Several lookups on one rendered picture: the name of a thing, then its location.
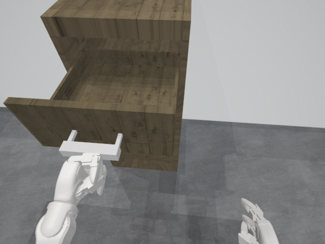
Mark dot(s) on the robot right hand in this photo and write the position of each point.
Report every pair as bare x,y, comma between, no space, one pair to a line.
261,231

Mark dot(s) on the handle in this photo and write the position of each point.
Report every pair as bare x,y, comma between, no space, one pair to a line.
108,151

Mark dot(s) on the drawer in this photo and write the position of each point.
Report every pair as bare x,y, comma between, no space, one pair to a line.
106,92

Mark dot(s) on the cabinet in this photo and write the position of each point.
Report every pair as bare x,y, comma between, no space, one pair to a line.
142,25

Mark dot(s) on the robot left forearm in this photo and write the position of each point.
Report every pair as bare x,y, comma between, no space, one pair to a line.
58,225

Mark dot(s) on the robot left hand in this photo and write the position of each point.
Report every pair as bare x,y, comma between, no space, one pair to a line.
87,169

